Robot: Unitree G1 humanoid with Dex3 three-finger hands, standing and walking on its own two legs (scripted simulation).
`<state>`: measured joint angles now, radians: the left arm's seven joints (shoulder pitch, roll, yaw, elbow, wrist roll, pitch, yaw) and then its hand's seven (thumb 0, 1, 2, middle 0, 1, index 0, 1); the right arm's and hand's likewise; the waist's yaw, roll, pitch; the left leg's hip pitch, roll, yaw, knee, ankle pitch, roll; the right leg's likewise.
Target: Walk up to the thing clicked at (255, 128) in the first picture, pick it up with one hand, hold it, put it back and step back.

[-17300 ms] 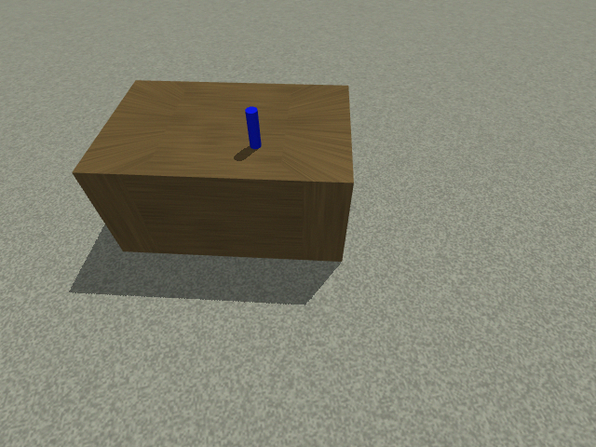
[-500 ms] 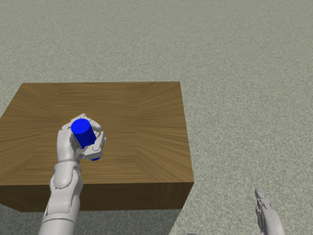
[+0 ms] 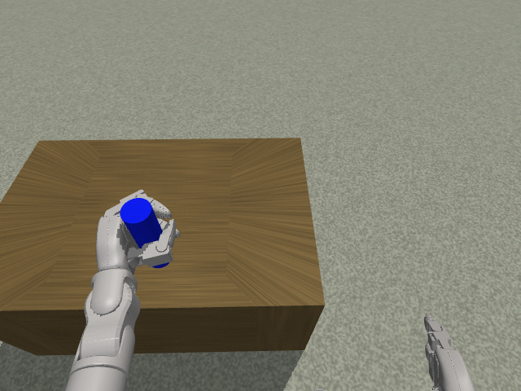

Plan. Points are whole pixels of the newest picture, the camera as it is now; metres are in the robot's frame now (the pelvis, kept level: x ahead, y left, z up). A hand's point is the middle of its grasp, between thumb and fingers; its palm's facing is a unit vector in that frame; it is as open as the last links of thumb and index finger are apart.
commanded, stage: hold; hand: left
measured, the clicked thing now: (149, 236) +0.33 +0.18 +0.06
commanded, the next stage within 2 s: crouch in 0.06 s
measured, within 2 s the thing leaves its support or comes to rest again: neither
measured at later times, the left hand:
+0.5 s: hand (162, 232) +0.37 +0.17 +0.02, palm faces +0.17 -0.99 +0.00, open 5.1 cm
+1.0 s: hand (177, 220) +0.45 +0.18 -0.07, palm faces +0.17 -0.99 -0.01, open 5.1 cm
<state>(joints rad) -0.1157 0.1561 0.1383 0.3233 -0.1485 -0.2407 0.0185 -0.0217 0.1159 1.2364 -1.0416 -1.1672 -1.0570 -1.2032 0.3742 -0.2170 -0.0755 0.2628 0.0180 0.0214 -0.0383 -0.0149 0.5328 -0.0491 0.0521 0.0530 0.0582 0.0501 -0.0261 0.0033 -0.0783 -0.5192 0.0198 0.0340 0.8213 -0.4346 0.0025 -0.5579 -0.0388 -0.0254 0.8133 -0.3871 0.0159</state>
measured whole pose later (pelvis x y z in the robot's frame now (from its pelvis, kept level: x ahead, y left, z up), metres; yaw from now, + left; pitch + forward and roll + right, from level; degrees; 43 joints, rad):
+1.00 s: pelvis -0.03 +0.00 -0.07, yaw +0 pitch +24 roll -2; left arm -0.70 0.40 0.41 1.12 -0.05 -0.60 -0.02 -0.02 0.12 1.23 -1.05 -1.15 -1.06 -1.19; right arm 0.41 -0.26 -0.03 -0.08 -0.07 -0.01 0.07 -0.01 0.53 -0.05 0.06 0.05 0.06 0.05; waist -0.22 -0.03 -0.13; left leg -1.11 0.04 -0.01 1.24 -0.55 0.00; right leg -1.12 -0.03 -0.05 1.18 -0.48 0.00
